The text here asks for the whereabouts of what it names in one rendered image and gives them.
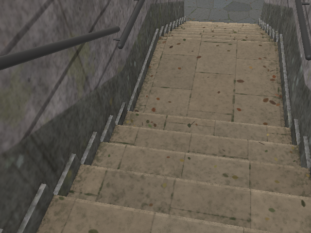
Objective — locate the stairs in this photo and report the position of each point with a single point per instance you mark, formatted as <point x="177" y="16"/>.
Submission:
<point x="220" y="31"/>
<point x="180" y="174"/>

